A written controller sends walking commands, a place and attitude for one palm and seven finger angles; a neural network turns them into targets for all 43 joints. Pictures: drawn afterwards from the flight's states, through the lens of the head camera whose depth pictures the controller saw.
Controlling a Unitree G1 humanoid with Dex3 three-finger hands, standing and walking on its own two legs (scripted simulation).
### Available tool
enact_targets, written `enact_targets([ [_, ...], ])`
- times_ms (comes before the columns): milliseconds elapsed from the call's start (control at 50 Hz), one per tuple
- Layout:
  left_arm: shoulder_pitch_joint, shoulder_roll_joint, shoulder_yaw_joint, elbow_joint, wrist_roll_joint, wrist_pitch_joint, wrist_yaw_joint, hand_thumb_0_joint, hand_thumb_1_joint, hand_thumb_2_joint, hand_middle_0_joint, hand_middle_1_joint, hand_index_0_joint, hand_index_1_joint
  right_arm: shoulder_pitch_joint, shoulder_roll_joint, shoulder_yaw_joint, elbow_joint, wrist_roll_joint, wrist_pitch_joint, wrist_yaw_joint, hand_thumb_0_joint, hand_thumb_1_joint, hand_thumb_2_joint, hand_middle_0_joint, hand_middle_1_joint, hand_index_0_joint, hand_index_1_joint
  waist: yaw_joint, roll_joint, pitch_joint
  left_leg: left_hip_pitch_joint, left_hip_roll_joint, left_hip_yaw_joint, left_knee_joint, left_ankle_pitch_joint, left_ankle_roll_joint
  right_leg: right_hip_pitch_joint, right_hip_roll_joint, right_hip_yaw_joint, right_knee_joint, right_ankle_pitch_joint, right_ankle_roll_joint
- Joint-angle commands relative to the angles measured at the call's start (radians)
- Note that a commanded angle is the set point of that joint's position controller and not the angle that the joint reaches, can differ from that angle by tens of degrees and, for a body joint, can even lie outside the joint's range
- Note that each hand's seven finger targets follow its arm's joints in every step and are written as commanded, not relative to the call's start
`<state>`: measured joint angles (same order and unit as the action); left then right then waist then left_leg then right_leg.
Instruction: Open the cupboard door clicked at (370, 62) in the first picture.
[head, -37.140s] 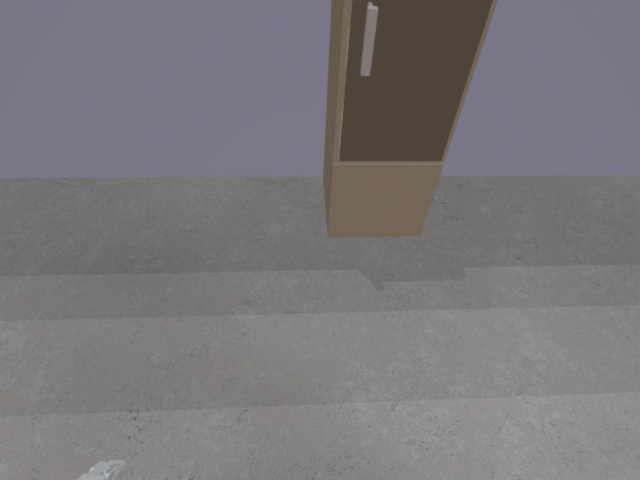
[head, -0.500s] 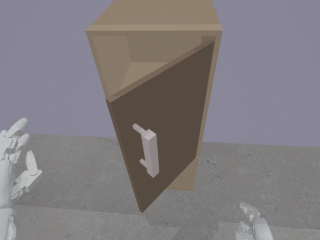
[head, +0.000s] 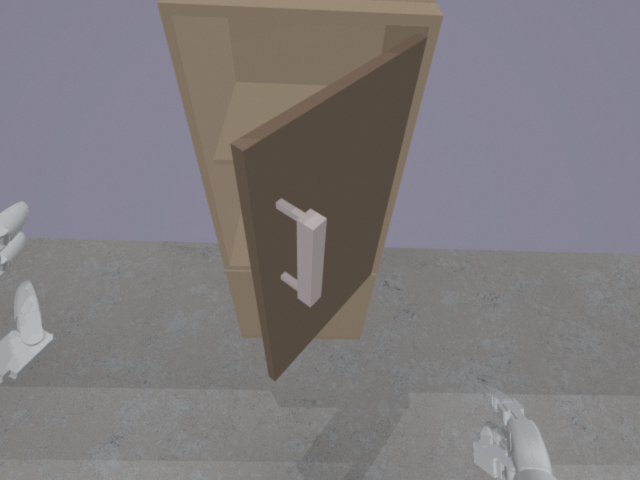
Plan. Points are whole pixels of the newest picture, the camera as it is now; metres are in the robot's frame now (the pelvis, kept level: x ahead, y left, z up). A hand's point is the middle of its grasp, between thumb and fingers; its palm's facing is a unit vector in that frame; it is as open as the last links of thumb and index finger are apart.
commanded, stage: step back with the hand held close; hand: left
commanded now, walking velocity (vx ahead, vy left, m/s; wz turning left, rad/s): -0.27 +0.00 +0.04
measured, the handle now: (298, 254) +0.38 +0.06 +0.07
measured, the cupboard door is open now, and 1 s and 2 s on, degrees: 51 51 51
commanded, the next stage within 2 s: stop stepping back and stand still in 0.50 s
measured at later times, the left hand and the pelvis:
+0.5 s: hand out of the picture +0.09 +0.31 +0.17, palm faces +0.48 -0.76 -0.43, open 7.4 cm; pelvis -0.12 +0.03 +0.00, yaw +3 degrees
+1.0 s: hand out of the picture -0.02 +0.29 +0.17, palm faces +0.50 -0.79 -0.35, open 7.4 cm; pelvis -0.23 +0.02 -0.02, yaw -2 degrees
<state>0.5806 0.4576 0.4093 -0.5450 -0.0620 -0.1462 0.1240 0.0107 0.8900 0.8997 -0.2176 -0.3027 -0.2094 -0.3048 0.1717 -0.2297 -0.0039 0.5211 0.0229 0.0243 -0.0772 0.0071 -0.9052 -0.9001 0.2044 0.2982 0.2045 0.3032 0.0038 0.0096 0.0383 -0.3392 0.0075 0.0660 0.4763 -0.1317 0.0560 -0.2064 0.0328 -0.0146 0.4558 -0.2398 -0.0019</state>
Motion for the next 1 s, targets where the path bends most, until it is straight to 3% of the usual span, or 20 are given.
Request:
enact_targets([
  [0,-0.002,0.142,0.154,-0.170,0.010,-0.085,0.032,0.000,0.900,0.900,-0.200,-0.300,-0.200,-0.300,-0.090,-0.144,-0.048,-0.161,-0.008,-0.076,-0.011,0.000,-0.900,-0.900,0.200,0.300,0.200,0.300,0.011,0.183,-0.086,-0.196,0.169,-0.232,-0.270,-0.433,0.023,0.142,0.006,0.021,0.085,-0.042,0.009],
  [60,-0.033,0.136,0.162,-0.155,0.026,-0.092,0.031,0.000,0.900,0.900,-0.200,-0.300,-0.200,-0.300,-0.088,-0.143,-0.054,-0.156,-0.012,-0.095,-0.012,0.000,-0.900,-0.900,0.200,0.300,0.200,0.300,0.019,0.192,-0.076,-0.363,0.201,-0.270,-0.345,-0.593,0.040,0.251,0.037,-0.005,0.194,-0.068,0.006],
  [140,-0.029,0.149,0.161,-0.183,0.016,-0.101,0.028,0.000,0.900,0.900,-0.200,-0.300,-0.200,-0.300,-0.075,-0.132,-0.059,-0.145,-0.014,-0.120,-0.004,0.000,-0.900,-0.900,0.200,0.300,0.200,0.300,0.009,0.093,-0.101,-0.206,0.138,-0.212,-0.222,-0.475,0.010,0.100,0.004,0.055,0.038,-0.135,-0.024],
  [220,-0.081,0.137,0.107,-0.228,0.005,-0.107,0.042,0.000,0.900,0.900,-0.200,-0.300,-0.200,-0.300,-0.031,-0.115,-0.065,-0.078,-0.010,-0.130,0.004,0.000,-0.900,-0.900,0.200,0.300,0.200,0.300,-0.015,-0.178,-0.165,0.234,-0.008,-0.081,0.291,-0.178,-0.061,-0.341,-0.239,0.280,-0.224,-0.145,-0.129],
  [260,-0.100,0.135,0.097,-0.210,0.015,-0.099,0.055,0.000,0.900,0.900,-0.200,-0.300,-0.200,-0.300,-0.033,-0.102,-0.057,-0.059,-0.018,-0.130,-0.002,0.000,-0.900,-0.900,0.200,0.300,0.200,0.300,-0.023,-0.147,-0.140,0.175,-0.007,-0.092,0.358,-0.190,-0.058,-0.316,-0.277,0.275,-0.182,0.067,-0.138],
  [320,-0.201,0.163,0.104,-0.214,0.020,-0.094,0.058,0.000,0.900,0.900,-0.200,-0.300,-0.200,-0.300,-0.067,-0.108,-0.031,-0.054,-0.024,-0.131,-0.020,0.000,-0.900,-0.900,0.200,0.300,0.200,0.300,-0.023,0.027,-0.027,0.088,0.048,-0.145,-0.021,-0.056,-0.043,-0.246,-0.132,0.142,-0.027,0.134,-0.035],
  [360,-0.230,0.176,0.135,-0.211,0.031,-0.104,0.061,0.000,0.900,0.900,-0.200,-0.300,-0.200,-0.300,-0.098,-0.127,-0.035,-0.055,-0.031,-0.147,-0.037,0.000,-0.900,-0.900,0.200,0.300,0.200,0.300,0.007,0.238,-0.043,-0.076,0.230,-0.320,-0.182,0.132,0.021,-0.068,0.006,0.041,0.205,0.015,0.018],
  [420,-0.145,0.158,0.164,-0.180,0.029,-0.120,0.046,0.000,0.900,0.900,-0.200,-0.300,-0.200,-0.300,-0.068,-0.112,-0.054,-0.055,-0.053,-0.172,-0.011,0.000,-0.900,-0.900,0.200,0.300,0.200,0.300,0.007,0.244,-0.138,-0.196,0.336,-0.437,-0.336,-0.263,0.103,0.030,0.045,0.085,0.580,-0.232,0.011],
  [480,-0.070,0.121,0.126,-0.234,0.012,-0.116,0.042,0.000,0.900,0.900,-0.200,-0.300,-0.200,-0.300,-0.073,-0.109,-0.063,-0.056,-0.039,-0.181,0.015,0.000,-0.900,-0.900,0.200,0.300,0.200,0.300,0.010,0.108,-0.181,-0.002,0.290,-0.338,-0.271,-0.154,0.097,-0.101,0.031,0.073,0.548,-0.234,0.010],
  [600,-0.011,0.137,0.128,-0.296,-0.019,-0.090,0.045,0.000,0.900,0.900,-0.200,-0.300,-0.200,-0.300,-0.073,-0.101,-0.048,-0.050,-0.037,-0.188,0.026,0.000,-0.900,-0.900,0.200,0.300,0.200,0.300,0.004,0.247,-0.246,0.103,0.200,-0.231,-0.381,-0.305,-0.001,-0.007,0.077,-0.052,0.253,-0.324,-0.007],
  [660,0.036,0.164,0.157,-0.287,-0.031,-0.091,0.046,0.000,0.900,0.900,-0.200,-0.300,-0.200,-0.300,-0.058,-0.085,-0.041,-0.055,-0.036,-0.187,0.022,0.000,-0.900,-0.900,0.200,0.300,0.200,0.300,0.009,0.284,-0.262,0.129,0.090,-0.127,-0.340,-0.316,-0.118,0.113,0.104,-0.126,-0.096,-0.282,-0.043],
  [680,0.060,0.187,0.173,-0.287,-0.031,-0.094,0.042,0.000,0.900,0.900,-0.200,-0.300,-0.200,-0.300,-0.049,-0.080,-0.037,-0.055,-0.033,-0.179,0.022,0.000,-0.900,-0.900,0.200,0.300,0.200,0.300,0.002,0.214,-0.261,0.150,0.041,-0.061,-0.236,-0.229,-0.141,0.111,0.061,-0.094,-0.192,-0.226,-0.065],
  [720,0.062,0.245,0.229,-0.295,-0.040,-0.107,0.044,0.000,0.900,0.900,-0.200,-0.300,-0.200,-0.300,-0.056,-0.076,-0.029,-0.035,-0.038,-0.147,0.019,0.000,-0.900,-0.900,0.200,0.300,0.200,0.300,-0.001,-0.070,-0.217,0.276,-0.006,-0.053,0.226,-0.082,-0.085,-0.216,-0.206,0.147,-0.307,-0.111,-0.117],
  [760,0.000,0.296,0.281,-0.332,-0.046,-0.114,0.060,0.000,0.900,0.900,-0.200,-0.300,-0.200,-0.300,-0.079,-0.073,-0.010,-0.044,-0.045,-0.153,0.019,0.000,-0.900,-0.900,0.200,0.300,0.200,0.300,0.007,-0.060,-0.241,0.085,0.018,-0.068,0.365,-0.109,-0.071,-0.102,-0.329,0.176,-0.216,0.191,-0.173],
  [800,-0.023,0.179,0.183,-0.227,-0.032,-0.076,0.040,0.000,0.900,0.900,-0.200,-0.300,-0.200,-0.300,-0.067,-0.098,-0.040,-0.043,-0.011,-0.165,0.014,0.000,-0.900,-0.900,0.200,0.300,0.200,0.300,-0.009,-0.171,-0.161,-0.010,0.020,-0.087,0.318,-0.055,-0.060,-0.004,-0.241,0.148,-0.129,0.267,-0.139],
  [860,-0.147,0.142,0.117,-0.076,-0.011,-0.060,0.041,0.000,0.900,0.900,-0.200,-0.300,-0.200,-0.300,-0.048,-0.113,-0.026,0.003,-0.005,-0.171,-0.005,0.000,-0.900,-0.900,0.200,0.300,0.200,0.300,-0.048,-0.009,-0.030,0.165,0.005,-0.045,0.081,0.001,-0.018,-0.107,-0.172,0.052,0.021,0.337,-0.050],
  [880,-0.200,0.136,0.098,-0.045,-0.005,-0.063,0.040,0.000,0.900,0.900,-0.200,-0.300,-0.200,-0.300,-0.031,-0.131,-0.029,0.008,-0.006,-0.177,-0.014,0.000,-0.900,-0.900,0.200,0.300,0.200,0.300,-0.050,0.095,-0.036,0.216,0.038,-0.105,0.027,0.011,0.013,-0.136,-0.122,0.021,0.119,0.274,-0.014],
  [920,-0.253,0.152,0.090,-0.032,0.011,-0.074,0.048,0.000,0.900,0.900,-0.200,-0.300,-0.200,-0.300,-0.004,-0.127,-0.021,0.008,-0.021,-0.188,-0.015,0.000,-0.900,-0.900,0.200,0.300,0.200,0.300,-0.048,0.289,-0.083,0.281,0.237,-0.514,-0.166,-0.059,0.128,-0.294,0.000,-0.013,0.389,-0.155,0.023],
  [940,-0.281,0.170,0.086,-0.055,0.019,-0.083,0.043,0.000,0.900,0.900,-0.200,-0.300,-0.200,-0.300,-0.028,-0.117,-0.017,0.009,-0.031,-0.202,-0.012,0.000,-0.900,-0.900,0.200,0.300,0.200,0.300,-0.036,0.279,-0.052,0.175,0.275,-0.619,-0.289,-0.298,0.128,-0.264,-0.003,0.043,0.510,-0.311,0.002],
  [980,-0.227,0.144,0.076,-0.060,0.021,-0.066,0.041,0.000,0.900,0.900,-0.200,-0.300,-0.200,-0.300,-0.064,-0.108,-0.020,-0.010,-0.029,-0.202,-0.002,0.000,-0.900,-0.900,0.200,0.300,0.200,0.300,0.000,0.085,-0.012,-0.140,0.233,-0.479,-0.403,-0.592,0.060,-0.038,0.006,0.006,0.466,-0.301,-0.026],
])
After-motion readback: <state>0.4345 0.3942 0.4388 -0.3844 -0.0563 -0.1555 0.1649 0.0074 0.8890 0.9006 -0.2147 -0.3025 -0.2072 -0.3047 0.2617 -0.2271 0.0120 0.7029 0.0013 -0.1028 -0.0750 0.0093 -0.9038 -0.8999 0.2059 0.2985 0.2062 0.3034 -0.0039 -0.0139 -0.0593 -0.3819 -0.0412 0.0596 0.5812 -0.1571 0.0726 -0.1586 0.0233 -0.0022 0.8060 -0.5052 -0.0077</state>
